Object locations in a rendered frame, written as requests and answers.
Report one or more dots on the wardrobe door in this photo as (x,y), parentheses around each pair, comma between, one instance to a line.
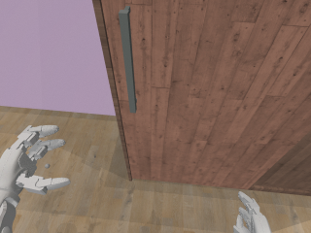
(223,87)
(293,170)

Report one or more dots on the right robot hand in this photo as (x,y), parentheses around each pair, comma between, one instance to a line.
(256,222)

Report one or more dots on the robot left forearm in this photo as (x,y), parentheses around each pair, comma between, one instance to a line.
(8,203)

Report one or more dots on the left robot hand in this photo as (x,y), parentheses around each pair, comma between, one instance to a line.
(14,161)

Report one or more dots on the handle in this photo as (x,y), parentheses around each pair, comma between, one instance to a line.
(124,18)

